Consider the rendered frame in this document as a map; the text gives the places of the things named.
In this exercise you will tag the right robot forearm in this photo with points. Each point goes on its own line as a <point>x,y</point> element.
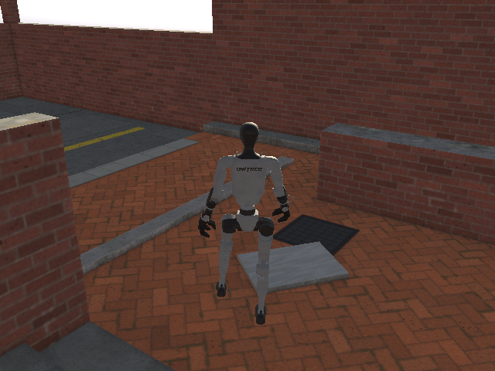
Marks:
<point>283,201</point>

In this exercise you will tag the left robot forearm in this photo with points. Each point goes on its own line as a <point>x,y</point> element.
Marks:
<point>209,207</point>

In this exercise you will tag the robot right thigh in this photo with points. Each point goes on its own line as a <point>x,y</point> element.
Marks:
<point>265,236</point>

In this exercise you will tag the right robot hand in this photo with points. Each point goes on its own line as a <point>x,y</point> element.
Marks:
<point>279,211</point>

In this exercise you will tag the robot left upper arm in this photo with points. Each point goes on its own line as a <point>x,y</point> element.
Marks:
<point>220,175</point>

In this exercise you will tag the left robot hand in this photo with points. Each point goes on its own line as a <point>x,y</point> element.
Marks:
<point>202,227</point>

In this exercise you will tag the robot right upper arm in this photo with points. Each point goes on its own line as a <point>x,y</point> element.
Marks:
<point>276,175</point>

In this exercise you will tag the robot left foot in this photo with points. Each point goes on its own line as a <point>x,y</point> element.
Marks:
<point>221,291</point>

